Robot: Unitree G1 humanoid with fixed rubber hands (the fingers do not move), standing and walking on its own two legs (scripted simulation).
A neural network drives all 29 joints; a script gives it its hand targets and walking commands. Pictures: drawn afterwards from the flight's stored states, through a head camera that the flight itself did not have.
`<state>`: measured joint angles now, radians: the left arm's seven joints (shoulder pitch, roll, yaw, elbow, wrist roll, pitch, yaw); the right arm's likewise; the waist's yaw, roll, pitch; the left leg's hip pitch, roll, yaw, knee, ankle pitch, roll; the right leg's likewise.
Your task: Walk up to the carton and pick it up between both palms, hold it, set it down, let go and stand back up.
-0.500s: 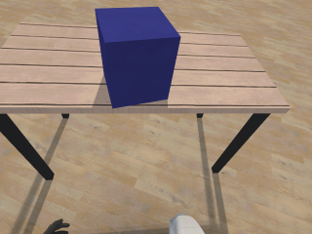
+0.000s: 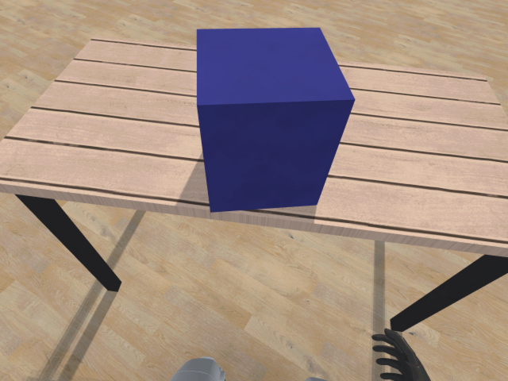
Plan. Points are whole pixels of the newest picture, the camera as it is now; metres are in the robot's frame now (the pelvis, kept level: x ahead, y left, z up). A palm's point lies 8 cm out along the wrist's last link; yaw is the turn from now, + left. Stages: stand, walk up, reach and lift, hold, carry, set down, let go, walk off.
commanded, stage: walk up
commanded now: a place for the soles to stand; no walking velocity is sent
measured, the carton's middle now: (262, 125) +0.52 +0.02 +0.09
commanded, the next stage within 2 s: none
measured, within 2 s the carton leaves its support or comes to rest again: neither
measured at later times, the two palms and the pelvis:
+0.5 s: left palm out of the picture +0.11 +0.27 -0.08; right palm out of the picture +0.15 -0.26 -0.07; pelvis +0.00 +0.00 +0.01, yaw +0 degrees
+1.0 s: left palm out of the picture +0.09 +0.35 -0.10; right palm out of the picture +0.14 -0.20 -0.08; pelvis +0.05 +0.07 +0.01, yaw -1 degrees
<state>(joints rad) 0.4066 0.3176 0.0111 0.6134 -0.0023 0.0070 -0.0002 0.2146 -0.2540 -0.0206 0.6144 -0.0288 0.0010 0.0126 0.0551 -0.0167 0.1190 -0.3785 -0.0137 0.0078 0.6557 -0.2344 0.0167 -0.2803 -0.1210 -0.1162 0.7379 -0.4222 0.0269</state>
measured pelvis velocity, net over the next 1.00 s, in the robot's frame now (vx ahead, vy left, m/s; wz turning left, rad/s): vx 0.05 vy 0.07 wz -0.01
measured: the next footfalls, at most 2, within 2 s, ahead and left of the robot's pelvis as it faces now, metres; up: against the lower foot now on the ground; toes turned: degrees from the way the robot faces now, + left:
right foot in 1.26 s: +0.15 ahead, -0.08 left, +0.00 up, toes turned +2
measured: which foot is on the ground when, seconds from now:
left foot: down 0.00-1.00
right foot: down 0.00-0.88, up 0.90-1.00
